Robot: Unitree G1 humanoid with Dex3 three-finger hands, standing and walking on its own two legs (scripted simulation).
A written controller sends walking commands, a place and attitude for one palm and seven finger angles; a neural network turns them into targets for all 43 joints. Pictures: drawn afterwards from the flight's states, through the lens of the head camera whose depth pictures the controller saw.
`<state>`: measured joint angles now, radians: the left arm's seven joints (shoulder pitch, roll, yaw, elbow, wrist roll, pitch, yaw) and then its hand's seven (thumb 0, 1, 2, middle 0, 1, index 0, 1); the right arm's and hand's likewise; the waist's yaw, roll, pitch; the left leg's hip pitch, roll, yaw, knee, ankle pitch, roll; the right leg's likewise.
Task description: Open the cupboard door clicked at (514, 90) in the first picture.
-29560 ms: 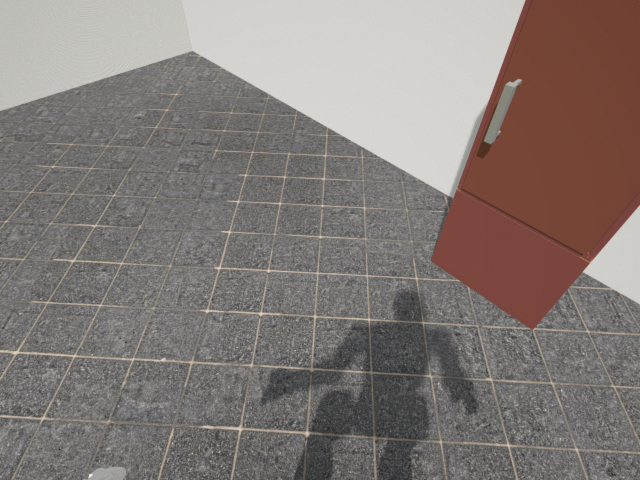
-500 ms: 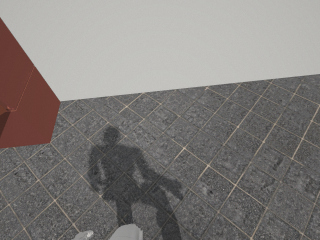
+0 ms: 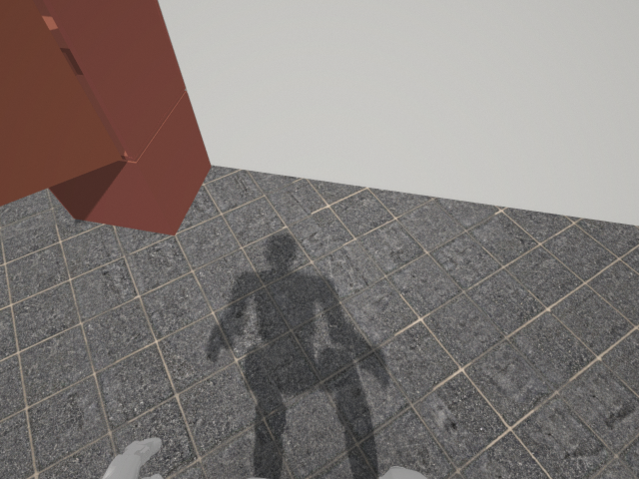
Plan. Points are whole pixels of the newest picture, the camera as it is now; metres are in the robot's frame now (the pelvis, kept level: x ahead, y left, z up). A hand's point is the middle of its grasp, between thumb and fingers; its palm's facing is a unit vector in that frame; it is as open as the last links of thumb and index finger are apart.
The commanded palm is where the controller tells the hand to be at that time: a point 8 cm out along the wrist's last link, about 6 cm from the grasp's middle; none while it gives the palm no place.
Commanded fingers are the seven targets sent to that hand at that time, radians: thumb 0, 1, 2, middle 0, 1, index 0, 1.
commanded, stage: turn to face it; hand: left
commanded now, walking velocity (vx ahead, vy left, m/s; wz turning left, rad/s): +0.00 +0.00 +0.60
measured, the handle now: out of the picture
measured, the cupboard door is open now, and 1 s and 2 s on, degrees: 45 45 45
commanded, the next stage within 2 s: take the last steps up to it in 0.88 s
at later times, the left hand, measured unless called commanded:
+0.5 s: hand out of the picture -0.03 +0.20 -0.18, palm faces +0.37 -0.89 -0.26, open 7.4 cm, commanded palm none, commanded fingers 0.00 0.90 0.90 -0.20 -0.30 -0.20 -0.30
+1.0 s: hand out of the picture -0.02 +0.11 -0.15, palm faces +0.53 -0.81 -0.25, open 7.3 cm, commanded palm none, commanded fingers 0.00 0.90 0.90 -0.20 -0.30 -0.20 -0.30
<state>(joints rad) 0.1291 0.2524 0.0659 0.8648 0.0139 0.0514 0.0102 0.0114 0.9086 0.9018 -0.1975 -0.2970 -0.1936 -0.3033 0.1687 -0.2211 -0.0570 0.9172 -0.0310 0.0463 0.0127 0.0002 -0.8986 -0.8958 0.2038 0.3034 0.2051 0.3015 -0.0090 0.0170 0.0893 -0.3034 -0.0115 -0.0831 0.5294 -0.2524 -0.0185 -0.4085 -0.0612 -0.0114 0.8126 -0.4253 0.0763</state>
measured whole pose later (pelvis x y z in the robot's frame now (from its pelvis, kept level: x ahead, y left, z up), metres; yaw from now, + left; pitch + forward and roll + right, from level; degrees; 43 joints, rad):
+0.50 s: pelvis +0.00 -0.02 -0.01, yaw +20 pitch +1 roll +1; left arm 0.22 0.25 0.07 0.92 0.02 0.06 0.02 0.01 0.91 0.90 -0.20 -0.30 -0.20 -0.30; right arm 0.11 -0.23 -0.06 0.91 -0.02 0.04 0.02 0.00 -0.90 -0.90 0.20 0.30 0.20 0.30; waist 0.01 -0.06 0.10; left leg -0.32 0.00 0.06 0.63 -0.33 0.02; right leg -0.38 -0.15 -0.16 0.92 -0.55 0.05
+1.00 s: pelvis +0.02 -0.07 +0.01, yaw +32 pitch +0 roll +2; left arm 0.23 0.16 0.03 0.94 0.03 0.01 0.03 0.01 0.92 0.90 -0.20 -0.30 -0.20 -0.30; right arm 0.16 -0.23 -0.08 1.00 -0.02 0.08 0.02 0.00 -0.90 -0.90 0.20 0.30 0.20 0.30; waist 0.00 0.01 0.08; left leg -0.43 0.00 0.00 1.04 -0.43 -0.04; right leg -0.22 -0.08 -0.16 0.51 -0.28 -0.03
